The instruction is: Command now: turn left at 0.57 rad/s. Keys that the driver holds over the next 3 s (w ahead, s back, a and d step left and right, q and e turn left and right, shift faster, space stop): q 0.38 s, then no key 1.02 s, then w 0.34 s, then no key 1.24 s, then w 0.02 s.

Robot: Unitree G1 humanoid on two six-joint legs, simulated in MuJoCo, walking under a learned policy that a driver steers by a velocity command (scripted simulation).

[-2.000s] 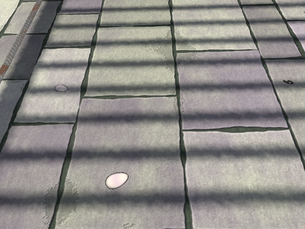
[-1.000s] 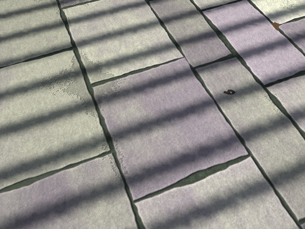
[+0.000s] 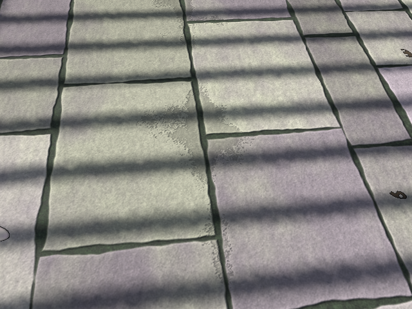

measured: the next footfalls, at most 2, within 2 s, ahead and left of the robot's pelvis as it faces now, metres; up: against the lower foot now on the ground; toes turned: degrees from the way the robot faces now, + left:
right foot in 0.36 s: +0.08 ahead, -0.13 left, +0.00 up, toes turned +19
left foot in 0.70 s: -0.02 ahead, +0.12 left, +0.00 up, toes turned +17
